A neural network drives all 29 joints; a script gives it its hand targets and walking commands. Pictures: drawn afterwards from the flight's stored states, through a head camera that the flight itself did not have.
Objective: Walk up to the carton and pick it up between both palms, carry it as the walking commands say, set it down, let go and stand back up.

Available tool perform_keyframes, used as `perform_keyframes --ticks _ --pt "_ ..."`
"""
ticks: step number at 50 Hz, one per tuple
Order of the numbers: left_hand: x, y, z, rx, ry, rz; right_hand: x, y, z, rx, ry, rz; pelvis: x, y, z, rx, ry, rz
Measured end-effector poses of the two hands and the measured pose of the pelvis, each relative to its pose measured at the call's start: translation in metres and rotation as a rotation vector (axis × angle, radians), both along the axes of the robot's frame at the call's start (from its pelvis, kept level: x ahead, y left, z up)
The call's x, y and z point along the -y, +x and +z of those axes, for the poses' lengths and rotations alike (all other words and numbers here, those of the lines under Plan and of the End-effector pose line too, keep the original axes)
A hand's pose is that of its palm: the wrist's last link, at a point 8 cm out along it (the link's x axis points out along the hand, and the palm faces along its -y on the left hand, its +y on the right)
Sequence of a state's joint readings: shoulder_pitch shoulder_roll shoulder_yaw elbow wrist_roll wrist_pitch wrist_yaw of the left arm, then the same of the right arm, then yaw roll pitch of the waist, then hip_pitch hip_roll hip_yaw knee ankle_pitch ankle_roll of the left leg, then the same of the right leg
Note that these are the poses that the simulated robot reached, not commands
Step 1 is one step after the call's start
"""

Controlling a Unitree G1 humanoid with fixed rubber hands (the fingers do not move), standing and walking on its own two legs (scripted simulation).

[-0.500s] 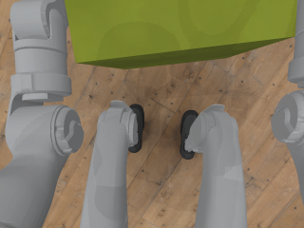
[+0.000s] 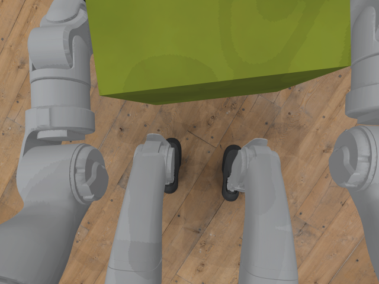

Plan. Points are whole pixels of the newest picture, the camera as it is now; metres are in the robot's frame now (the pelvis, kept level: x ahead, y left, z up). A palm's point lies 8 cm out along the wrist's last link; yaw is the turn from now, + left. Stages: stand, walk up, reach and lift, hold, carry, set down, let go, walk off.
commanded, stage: reach and lift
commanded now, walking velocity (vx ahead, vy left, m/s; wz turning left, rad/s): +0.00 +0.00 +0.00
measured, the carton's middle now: (209, 17) +0.55 +0.00 -0.12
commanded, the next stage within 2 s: none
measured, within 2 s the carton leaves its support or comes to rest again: neither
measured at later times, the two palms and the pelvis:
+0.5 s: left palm (48, 7) +0.51 +0.19 +0.01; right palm out of the picture +0.55 -0.18 +0.02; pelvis +0.00 +0.00 +0.06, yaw +0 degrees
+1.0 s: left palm out of the picture +0.47 +0.20 +0.08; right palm out of the picture +0.51 -0.18 +0.08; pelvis +0.01 +0.00 +0.12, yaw +0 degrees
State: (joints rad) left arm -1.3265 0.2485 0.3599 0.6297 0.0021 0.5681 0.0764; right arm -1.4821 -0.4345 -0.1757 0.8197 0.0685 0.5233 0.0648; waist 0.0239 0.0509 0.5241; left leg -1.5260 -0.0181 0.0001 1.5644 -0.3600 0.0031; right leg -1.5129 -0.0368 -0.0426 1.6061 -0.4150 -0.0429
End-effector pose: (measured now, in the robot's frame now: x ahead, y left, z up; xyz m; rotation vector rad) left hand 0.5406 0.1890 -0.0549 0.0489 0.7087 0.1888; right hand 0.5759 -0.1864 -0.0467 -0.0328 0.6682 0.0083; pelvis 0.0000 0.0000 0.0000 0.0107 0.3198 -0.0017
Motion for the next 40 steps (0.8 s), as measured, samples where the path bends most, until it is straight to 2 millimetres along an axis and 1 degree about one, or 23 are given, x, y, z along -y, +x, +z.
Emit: perform_keyframes --ticks 13,25,40 --pt "-0.003 -0.022 0.029 -0.025 0.001 0.005 -0.004 -0.018 0.029 -0.024 -0.002 0.011 0.000 0.001 0.032 0.044 0.000 -0.002" --pt "-0.005 -0.034 0.065 -0.023 0.000 0.008 -0.005 -0.031 0.063 -0.020 -0.004 0.014 0.000 0.001 0.060 0.088 0.001 -0.003" --pt "-0.008 -0.055 0.105 -0.034 -0.007 0.017 -0.009 -0.049 0.103 -0.030 -0.008 0.023 0.000 0.007 0.098 0.149 0.001 -0.004"
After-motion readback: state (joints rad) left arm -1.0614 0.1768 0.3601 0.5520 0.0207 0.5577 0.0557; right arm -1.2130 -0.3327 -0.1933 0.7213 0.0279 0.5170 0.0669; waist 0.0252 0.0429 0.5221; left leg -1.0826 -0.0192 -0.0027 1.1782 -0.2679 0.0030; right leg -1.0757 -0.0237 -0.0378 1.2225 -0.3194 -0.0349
